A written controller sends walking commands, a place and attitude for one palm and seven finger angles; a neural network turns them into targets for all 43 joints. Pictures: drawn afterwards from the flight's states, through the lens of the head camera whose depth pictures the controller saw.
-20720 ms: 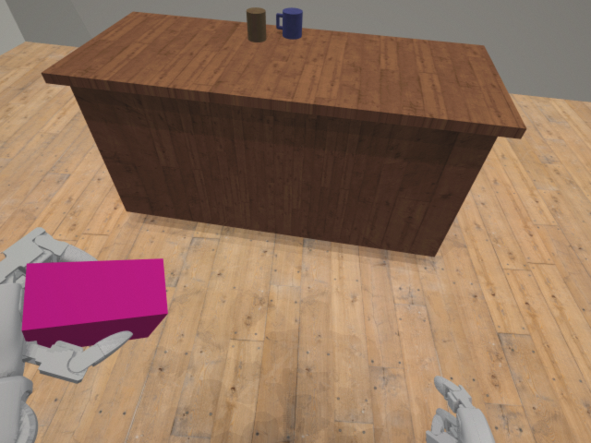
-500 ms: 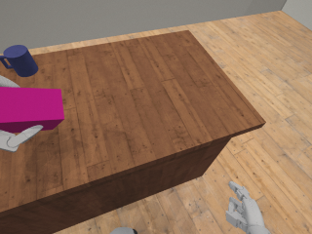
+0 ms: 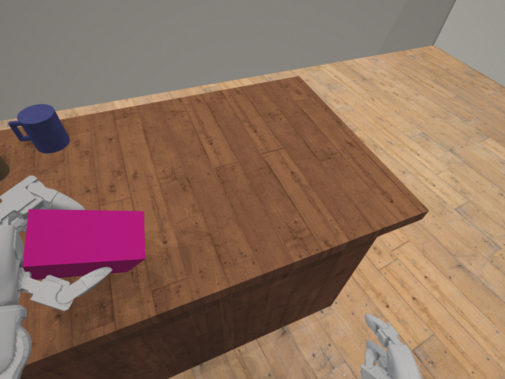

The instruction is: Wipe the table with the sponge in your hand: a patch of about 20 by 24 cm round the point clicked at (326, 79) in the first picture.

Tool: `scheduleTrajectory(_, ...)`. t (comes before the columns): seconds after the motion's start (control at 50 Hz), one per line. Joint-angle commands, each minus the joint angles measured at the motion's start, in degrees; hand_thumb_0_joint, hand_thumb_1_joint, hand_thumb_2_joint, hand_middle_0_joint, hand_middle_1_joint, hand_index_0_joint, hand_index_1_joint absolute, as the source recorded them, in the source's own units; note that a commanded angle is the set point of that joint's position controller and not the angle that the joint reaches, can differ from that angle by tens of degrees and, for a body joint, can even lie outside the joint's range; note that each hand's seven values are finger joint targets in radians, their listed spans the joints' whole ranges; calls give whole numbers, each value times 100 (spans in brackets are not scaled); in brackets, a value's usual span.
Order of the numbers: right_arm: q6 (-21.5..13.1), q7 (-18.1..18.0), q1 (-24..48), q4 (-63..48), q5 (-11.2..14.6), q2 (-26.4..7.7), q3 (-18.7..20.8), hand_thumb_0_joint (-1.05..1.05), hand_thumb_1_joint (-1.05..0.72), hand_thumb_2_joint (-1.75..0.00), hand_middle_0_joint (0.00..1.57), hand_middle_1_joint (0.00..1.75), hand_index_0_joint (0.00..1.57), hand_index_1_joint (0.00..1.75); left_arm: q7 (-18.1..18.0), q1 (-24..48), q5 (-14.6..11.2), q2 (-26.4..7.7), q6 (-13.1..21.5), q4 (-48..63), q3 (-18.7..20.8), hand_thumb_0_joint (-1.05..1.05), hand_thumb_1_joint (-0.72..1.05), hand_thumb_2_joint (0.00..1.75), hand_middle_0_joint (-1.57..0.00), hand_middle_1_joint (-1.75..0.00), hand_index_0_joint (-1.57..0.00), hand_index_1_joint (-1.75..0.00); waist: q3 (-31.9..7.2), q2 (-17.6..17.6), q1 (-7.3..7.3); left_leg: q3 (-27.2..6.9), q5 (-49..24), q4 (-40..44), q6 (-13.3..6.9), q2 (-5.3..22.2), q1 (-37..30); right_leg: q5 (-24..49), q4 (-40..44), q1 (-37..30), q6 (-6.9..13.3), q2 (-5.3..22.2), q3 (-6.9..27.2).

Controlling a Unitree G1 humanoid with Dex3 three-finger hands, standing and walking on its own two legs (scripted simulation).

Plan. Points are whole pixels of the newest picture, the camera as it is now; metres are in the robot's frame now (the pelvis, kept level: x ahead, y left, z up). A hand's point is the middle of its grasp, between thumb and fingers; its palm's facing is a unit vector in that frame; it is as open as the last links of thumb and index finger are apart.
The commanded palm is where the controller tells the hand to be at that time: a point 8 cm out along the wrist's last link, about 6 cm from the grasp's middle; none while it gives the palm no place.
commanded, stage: come to a stop and stand still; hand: left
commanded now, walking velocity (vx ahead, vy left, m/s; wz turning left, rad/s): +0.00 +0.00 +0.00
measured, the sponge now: (102, 245) +0.23 +0.22 +0.14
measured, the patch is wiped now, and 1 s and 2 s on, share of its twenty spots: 0.00 0.00 0.00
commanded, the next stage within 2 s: look again from close up in 0.48 s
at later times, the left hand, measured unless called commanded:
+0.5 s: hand (81, 235) +0.24 +0.25 +0.15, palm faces +0.36 -0.84 -0.40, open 10.0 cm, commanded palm +0.18 +0.27 +0.18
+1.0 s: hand (83, 239) +0.23 +0.24 +0.15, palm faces +0.35 -0.83 -0.43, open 10.0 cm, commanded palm +0.17 +0.27 +0.18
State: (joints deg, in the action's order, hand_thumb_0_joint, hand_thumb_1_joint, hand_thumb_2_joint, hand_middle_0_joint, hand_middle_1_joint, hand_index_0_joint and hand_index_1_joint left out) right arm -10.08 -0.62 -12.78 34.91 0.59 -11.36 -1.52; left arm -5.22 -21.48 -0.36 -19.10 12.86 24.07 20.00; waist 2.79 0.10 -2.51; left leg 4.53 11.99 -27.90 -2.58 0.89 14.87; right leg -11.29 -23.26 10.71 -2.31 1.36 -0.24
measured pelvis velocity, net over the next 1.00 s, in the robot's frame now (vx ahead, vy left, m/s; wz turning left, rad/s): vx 0.01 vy -0.01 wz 0.02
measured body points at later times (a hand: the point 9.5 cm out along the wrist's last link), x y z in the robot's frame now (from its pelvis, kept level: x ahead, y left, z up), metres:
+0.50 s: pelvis +0.02 -0.01 +0.00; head +0.04 +0.01 +0.45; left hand +0.21 +0.29 +0.17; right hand +0.20 -0.23 -0.07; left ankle +0.04 +0.09 -0.74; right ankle +0.01 -0.15 -0.74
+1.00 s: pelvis +0.01 -0.01 +0.00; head +0.03 +0.00 +0.45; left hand +0.21 +0.28 +0.17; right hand +0.19 -0.23 -0.07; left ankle +0.04 +0.09 -0.74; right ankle +0.01 -0.15 -0.74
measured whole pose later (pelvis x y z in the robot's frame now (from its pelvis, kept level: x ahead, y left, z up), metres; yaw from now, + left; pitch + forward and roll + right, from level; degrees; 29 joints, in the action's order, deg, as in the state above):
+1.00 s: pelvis +0.01 -0.01 +0.00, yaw +1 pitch +0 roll -1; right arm -6.5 -3.4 -12.9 31.5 2.1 -12.2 -1.8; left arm -4.6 -22.1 -0.8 -22.2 9.4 23.3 18.4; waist 3.2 -0.2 -1.8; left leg 3.4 11.3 -25.7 -1.7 1.1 14.1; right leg -11.4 -21.6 9.8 -1.7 1.0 -1.3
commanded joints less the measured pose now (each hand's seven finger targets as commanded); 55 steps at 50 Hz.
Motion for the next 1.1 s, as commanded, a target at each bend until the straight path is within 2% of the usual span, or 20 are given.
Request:
scheduleTrajectory(0.0, -279, -117, 577, -948, 7, -742, 314, 0, -90, -90, 20, 30, 20, 30, -86, 645, -55, -1058, 319, 1002, 489, 0, 10, 130, -120, -160, -120, -160, -531, -299, 113, -688, 456, 959, 154, 450, -295, 69, 329, 190, 307, 36, 95)
scheduleTrajectory(0.06, -233, -145, 742, -1028, 13, -710, 279, 0, -90, -90, 20, 30, 20, 30, -108, 742, -82, -1395, 342, 1369, 822, 0, 10, 130, -120, -160, -120, -160, -708, -514, 104, -666, 22, 958, 185, 435, -457, 353, 213, 36, 321, 52, 95)
scheduleTrajectory(0.08, -201, -147, 681, -1068, -19, -682, 257, 0, -90, -90, 20, 30, 20, 30, -79, 656, -127, -1214, 361, 1391, 664, 0, 10, 130, -120, -160, -120, -160, -769, -499, 86, -662, -140, 939, 154, 447, -417, 493, 212, -86, 311, 49, 35)
scheduleTrajectory(0.16, -201, -139, 719, -1165, 2, -661, 271, 0, -90, -90, 20, 30, 20, 30, -103, 278, -174, -1402, 337, 1793, 883, 0, 10, 130, -120, -160, -120, -160, -1189, -638, 73, -556, -1209, 641, 189, 413, -860, 1152, 100, -281, 348, 129, 63)
scheduleTrajectory(0.18, -176, -124, 640, -1162, -32, -664, 249, 0, -90, -90, 20, 30, 20, 30, -61, 203, -222, -1158, 349, 1735, 650, 0, 10, 130, -120, -160, -120, -160, -1182, -524, 72, -546, -1258, 630, 173, 429, -822, 1171, 166, -277, 328, 121, 25)
scheduleTrajectory(0.26, -147, -124, 639, -1107, 5, -707, 304, 0, -90, -90, 20, 30, 20, 30, -89, 33, -199, -1183, 264, 1570, 737, 0, 10, 130, -120, -160, -120, -160, -1203, -528, 112, -528, -1530, 560, 225, 445, -995, 1363, 167, -221, 342, 152, 91)
scheduleTrajectory(0.36, -54, -164, 685, -1092, 19, -726, 309, 0, -90, -90, 20, 30, 20, 30, -99, 146, -194, -1195, 174, 1278, 702, 0, 10, 130, -120, -160, -120, -160, -975, -362, 129, -531, -1130, 652, 205, 447, -856, 1245, 327, -132, 318, 189, 151)
scheduleTrajectory(0.38, -20, -162, 603, -1063, -20, -743, 292, 0, -90, -90, 20, 30, 20, 30, -57, 120, -226, -987, 189, 1140, 503, 0, 10, 130, -120, -160, -120, -160, -958, -191, 122, -532, -1028, 661, 172, 454, -754, 1200, 399, -137, 307, 182, 88)
scheduleTrajectory(0.56, -25, -203, 744, -1151, 21, -729, 307, 0, -90, -90, 20, 30, 20, 30, -169, 82, -204, -1435, 191, 1777, 836, 0, 10, 130, -120, -160, -120, -160, -1106, -543, 101, -594, -948, 681, 162, 409, -755, 1098, 316, -341, 346, 224, 130)
scheduleTrajectory(0.58, -2, -191, 663, -1131, -15, -720, 283, 0, -90, -90, 20, 30, 20, 30, -126, 16, -229, -1157, 219, 1689, 600, 0, 10, 130, -120, -160, -120, -160, -1058, -434, 99, -576, -909, 699, 141, 414, -673, 1080, 363, -334, 335, 200, 53)
scheduleTrajectory(0.66, -17, -208, 675, -1121, 32, -730, 325, 0, -90, -90, 20, 30, 20, 30, -160, -157, -223, -1351, 185, 1537, 843, 0, 10, 130, -120, -160, -120, -160, -988, -521, 118, -592, -863, 743, 177, 440, -747, 981, 344, -216, 341, 205, 110)
scheduleTrajectory(0.78, 27, -208, 587, -1053, 10, -767, 313, 0, -90, -90, 20, 30, 20, 30, -93, 4, -237, -986, 157, 1089, 488, 0, 10, 130, -120, -160, -120, -160, -754, -254, 151, -607, -264, 872, 148, 461, -564, 587, 528, -26, 317, 171, 94)
scheduleTrajectory(0.94, -31, -215, 648, -1115, 31, -740, 350, 0, -90, -90, 20, 30, 20, 30, -142, 333, -178, -1138, 144, 1527, 501, 0, 10, 130, -120, -160, -120, -160, -870, -307, 140, -614, -194, 784, 109, 412, -606, 596, 505, -135, 355, 229, 218)
scheduleTrajectory(0.96, 117, -677, -88, -1694, 505, -1041, -323, 0, -90, -90, 20, 30, 20, 30, -254, 5669, -8, -5852, 993, 3694, 2559, 0, 10, 130, -120, -160, -120, -160, -925, -1581, 354, -794, 400, 617, -127, 359, 534, -122, -375, -720, -78, -148, 126)
scheduleTrajectory(0.98, -72, -554, 706, -805, -359, -697, 457, 0, -90, -90, 20, 30, 20, 30, 54, 3584, 789, -2954, -320, 430, 1801, 0, 10, 130, -120, -160, -120, -160, -1782, -1111, -176, -279, -1200, 270, 360, 36, -1155, 379, -571, -245, 532, -213, -322)
scheduleTrajectory(1.0, -187, -204, 626, -949, -291, -881, 313, 0, -90, -90, 20, 30, 20, 30, 98, 2579, 476, -2090, -543, 384, 782, 0, 10, 130, -120, -160, -120, -160, -1305, -669, 126, -488, -2258, 397, 460, 21, -1062, 765, -216, 69, 476, -335, -608)
scheduleTrajectory(1.02, -128, -138, 481, -739, -199, -1134, 441, 0, -90, -90, 20, 30, 20, 30, 92, 1817, 427, -2171, -733, 534, 1120, 0, 10, 130, -120, -160, -120, -160, -2020, -821, -112, -428, -2723, 280, 475, 224, -1626, 904, -369, 121, 395, -356, -545)
scheduleTrajectory(1.04, -155, -166, 844, -888, -96, -937, 359, 0, -90, -90, 20, 30, 20, 30, 269, 1629, 87, -1311, -1062, 899, 449, 0, 10, 130, -120, -160, -120, -160, -2177, -1137, -291, -372, -2702, 221, 467, 136, -1771, 962, -383, 68, 383, -275, -530)
scheduleTrajectory(1.06, -160, -147, 958, -812, 65, -902, 293, 0, -90, -90, 20, 30, 20, 30, 344, 1015, -209, -1037, -1462, 510, 366, 0, 10, 130, -120, -160, -120, -160, -1991, -1061, -273, -416, -2070, 274, 447, 198, -1696, 667, -380, 185, 363, -328, -546)
scheduleTrajectory(1.08, -166, -133, 977, -707, 72, -1022, 286, 0, -90, -90, 20, 30, 20, 30, 426, 831, -334, -1187, -1717, 656, 417, 0, 10, 130, -120, -160, -120, -160, -1493, -1013, -373, -370, -1593, 410, 453, 161, -1296, 817, -244, 60, 374, -215, -618)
